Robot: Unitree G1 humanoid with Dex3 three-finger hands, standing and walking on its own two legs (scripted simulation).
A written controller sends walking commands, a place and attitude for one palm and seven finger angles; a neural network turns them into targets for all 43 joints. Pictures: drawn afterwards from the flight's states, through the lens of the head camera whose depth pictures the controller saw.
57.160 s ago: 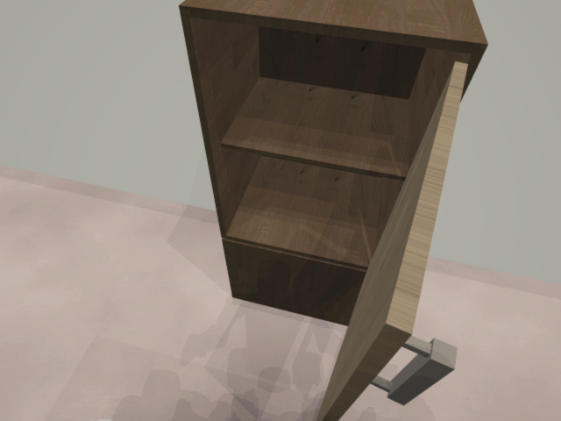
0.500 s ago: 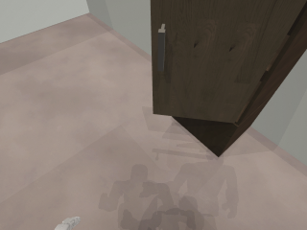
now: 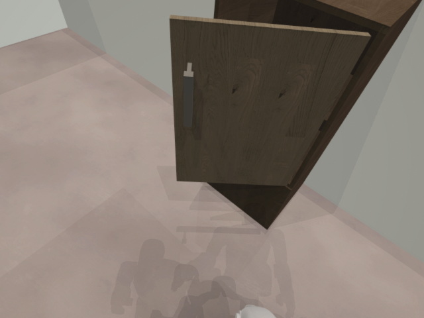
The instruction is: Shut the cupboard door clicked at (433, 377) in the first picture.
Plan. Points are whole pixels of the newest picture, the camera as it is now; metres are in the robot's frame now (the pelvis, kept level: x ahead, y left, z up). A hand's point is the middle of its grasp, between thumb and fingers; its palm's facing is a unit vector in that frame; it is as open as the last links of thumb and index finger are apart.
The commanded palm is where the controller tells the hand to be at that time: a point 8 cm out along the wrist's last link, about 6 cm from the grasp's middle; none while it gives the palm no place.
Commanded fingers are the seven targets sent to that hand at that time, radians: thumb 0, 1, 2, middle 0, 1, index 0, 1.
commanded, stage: take the last steps up to it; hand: left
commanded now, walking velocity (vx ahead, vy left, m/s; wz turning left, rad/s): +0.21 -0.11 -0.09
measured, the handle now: (188, 96) +0.60 +0.08 +0.07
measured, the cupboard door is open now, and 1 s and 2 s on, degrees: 41 41 41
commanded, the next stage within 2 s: come to a stop and stand still in 0.22 s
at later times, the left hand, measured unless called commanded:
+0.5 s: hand (163, 304) +0.18 +0.10 -0.19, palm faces +0.01 -0.98 -0.17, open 7.2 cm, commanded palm none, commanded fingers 0.00 0.90 0.90 -0.20 -0.30 -0.20 -0.30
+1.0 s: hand (155, 309) +0.17 +0.12 -0.18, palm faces -0.01 -0.96 -0.28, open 7.4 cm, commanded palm none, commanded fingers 0.00 0.90 0.90 -0.20 -0.30 -0.20 -0.30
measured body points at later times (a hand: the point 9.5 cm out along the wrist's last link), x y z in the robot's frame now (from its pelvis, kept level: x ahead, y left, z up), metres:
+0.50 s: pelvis +0.14 -0.07 -0.01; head +0.16 -0.06 +0.44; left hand +0.18 +0.16 -0.18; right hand +0.19 -0.31 -0.16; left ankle +0.17 +0.02 -0.75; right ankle +0.12 -0.18 -0.75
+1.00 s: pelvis +0.13 -0.08 -0.02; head +0.14 -0.09 +0.43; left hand +0.17 +0.17 -0.16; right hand +0.22 -0.34 -0.16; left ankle +0.12 +0.04 -0.75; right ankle +0.12 -0.19 -0.75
